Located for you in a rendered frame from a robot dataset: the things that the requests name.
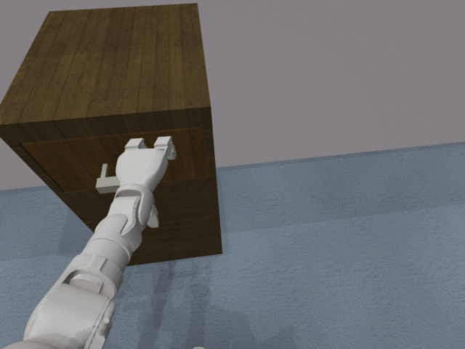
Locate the left robot hand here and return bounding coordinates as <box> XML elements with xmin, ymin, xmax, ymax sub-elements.
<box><xmin>116</xmin><ymin>136</ymin><xmax>177</xmax><ymax>228</ymax></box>

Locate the robot left forearm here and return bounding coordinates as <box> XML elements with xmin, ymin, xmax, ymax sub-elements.
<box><xmin>23</xmin><ymin>185</ymin><xmax>153</xmax><ymax>341</ymax></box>

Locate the handle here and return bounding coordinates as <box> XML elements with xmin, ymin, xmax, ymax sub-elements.
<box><xmin>96</xmin><ymin>164</ymin><xmax>120</xmax><ymax>194</ymax></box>

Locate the drawer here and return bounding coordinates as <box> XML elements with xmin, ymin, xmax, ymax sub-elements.
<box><xmin>22</xmin><ymin>127</ymin><xmax>207</xmax><ymax>192</ymax></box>

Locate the robot left upper arm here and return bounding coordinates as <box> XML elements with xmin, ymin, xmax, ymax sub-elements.
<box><xmin>2</xmin><ymin>283</ymin><xmax>116</xmax><ymax>349</ymax></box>

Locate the cabinet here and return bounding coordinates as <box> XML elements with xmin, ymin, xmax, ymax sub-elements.
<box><xmin>0</xmin><ymin>3</ymin><xmax>222</xmax><ymax>266</ymax></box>

